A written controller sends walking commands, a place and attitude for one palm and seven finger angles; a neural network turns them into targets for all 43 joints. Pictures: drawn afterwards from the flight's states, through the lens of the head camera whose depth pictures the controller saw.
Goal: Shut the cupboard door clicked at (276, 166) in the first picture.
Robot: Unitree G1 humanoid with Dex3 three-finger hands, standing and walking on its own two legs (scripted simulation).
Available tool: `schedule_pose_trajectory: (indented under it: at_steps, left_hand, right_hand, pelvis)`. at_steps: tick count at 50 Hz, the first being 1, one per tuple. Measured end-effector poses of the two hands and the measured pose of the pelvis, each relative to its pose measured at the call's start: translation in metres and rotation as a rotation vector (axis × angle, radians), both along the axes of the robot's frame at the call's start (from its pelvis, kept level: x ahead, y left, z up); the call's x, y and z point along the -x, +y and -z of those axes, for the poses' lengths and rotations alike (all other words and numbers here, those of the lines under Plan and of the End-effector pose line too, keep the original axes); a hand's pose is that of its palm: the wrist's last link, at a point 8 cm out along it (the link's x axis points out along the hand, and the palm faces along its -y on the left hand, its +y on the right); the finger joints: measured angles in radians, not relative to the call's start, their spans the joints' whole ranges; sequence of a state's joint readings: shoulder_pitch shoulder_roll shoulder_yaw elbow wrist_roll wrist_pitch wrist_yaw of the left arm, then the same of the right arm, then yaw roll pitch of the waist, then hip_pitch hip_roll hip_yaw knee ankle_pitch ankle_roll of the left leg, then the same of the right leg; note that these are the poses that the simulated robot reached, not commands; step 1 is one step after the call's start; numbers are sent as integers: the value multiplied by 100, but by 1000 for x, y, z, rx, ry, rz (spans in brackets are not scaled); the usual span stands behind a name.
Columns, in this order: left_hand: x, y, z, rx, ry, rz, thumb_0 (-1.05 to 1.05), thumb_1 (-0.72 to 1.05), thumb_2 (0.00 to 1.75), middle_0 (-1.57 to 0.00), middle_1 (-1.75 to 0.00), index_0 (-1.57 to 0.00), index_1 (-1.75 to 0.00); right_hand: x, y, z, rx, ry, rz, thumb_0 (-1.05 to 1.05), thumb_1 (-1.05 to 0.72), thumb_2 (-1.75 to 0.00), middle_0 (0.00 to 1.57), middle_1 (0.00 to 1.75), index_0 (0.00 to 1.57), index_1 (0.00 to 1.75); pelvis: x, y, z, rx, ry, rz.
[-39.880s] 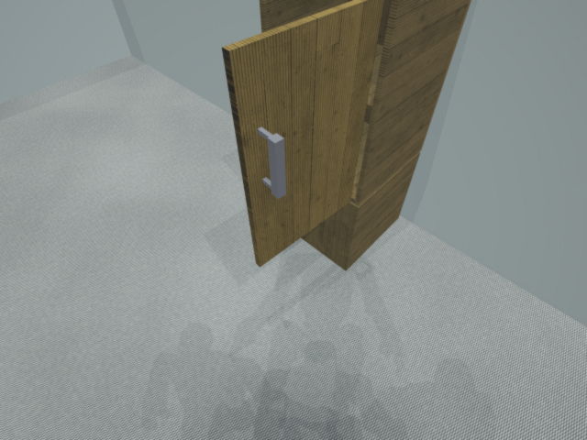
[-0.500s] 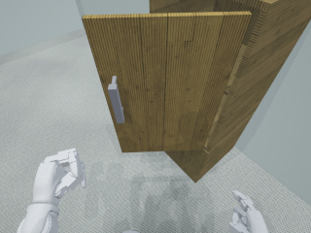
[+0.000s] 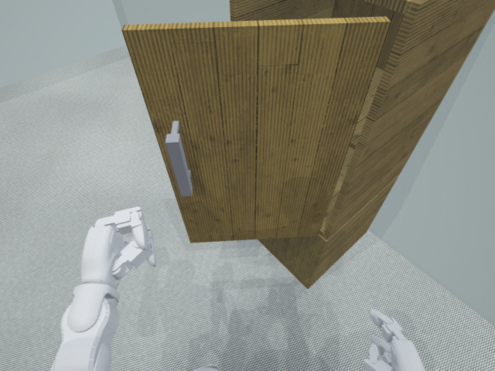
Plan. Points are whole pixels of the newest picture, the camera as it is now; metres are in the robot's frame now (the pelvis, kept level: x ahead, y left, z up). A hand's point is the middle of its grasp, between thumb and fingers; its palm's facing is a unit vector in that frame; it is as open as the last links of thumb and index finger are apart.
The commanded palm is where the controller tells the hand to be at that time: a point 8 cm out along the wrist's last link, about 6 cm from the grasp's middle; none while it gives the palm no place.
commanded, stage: bring the fist close to the handle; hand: left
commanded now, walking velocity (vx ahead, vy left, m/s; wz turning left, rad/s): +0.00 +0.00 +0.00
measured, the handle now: (181, 160) +0.47 +0.15 +0.07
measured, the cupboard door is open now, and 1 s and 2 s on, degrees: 52 52 39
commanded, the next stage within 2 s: push the door shut along its arc in 0.98 s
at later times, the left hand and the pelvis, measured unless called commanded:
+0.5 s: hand (188, 208) +0.36 +0.12 +0.07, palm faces +0.07 -1.00 -0.01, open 3.1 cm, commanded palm +0.33 +0.17 +0.07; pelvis +0.00 +0.01 +0.00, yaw -1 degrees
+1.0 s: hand (193, 201) +0.37 +0.12 +0.07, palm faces +0.10 -0.99 -0.02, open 3.1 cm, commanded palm +0.34 +0.16 +0.07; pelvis +0.00 -0.01 +0.00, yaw -1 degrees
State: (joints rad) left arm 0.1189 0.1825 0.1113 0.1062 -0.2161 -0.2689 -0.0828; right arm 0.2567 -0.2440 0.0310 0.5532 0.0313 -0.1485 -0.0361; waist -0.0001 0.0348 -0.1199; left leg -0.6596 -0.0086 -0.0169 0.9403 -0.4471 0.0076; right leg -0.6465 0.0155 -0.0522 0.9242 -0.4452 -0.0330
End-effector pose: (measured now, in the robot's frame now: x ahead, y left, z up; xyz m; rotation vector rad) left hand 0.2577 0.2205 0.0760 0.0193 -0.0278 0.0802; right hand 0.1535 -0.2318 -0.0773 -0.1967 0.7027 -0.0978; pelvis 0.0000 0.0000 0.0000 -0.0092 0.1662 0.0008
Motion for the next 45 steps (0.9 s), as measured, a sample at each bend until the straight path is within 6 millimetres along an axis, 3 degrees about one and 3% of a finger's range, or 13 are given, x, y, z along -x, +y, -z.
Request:
schedule_pose_trajectory:
  at_steps: [10,19,33,39,45]
  left_hand:
    - [-31,-24,4,7,-1,18,2,90,90,-130,-150,-130,-150]
    - [-58,-34,3,3,-5,5,2,90,90,-130,-150,-130,-150]
    - [-94,-68,4,3,2,11,2,90,90,-130,-150,-130,-150]
    - [-99,-66,4,-3,7,-14,2,90,90,-130,-150,-130,-149]
    - [-91,-55,1,-6,-8,-31,2,90,90,-130,-150,-130,-149]
  right_hand:
    - [9,2,7,-3,49,11,1,-91,-90,20,30,20,30]
    - [17,6,12,-16,98,20,1,-91,-90,20,30,20,30]
    - [38,-3,24,-19,184,53,1,-91,-90,20,30,20,30]
    - [50,-9,25,-28,219,79,1,-91,-90,20,30,20,30]
    - [57,-16,25,-26,243,89,1,-91,-90,20,30,20,30]
  pelvis:
    - [1,5,1,-3,9,9]
    - [0,6,1,-3,15,15]
    - [2,4,2,-9,32,23]
    - [2,0,0,-17,35,35]
    - [1,-4,-2,-19,30,34]
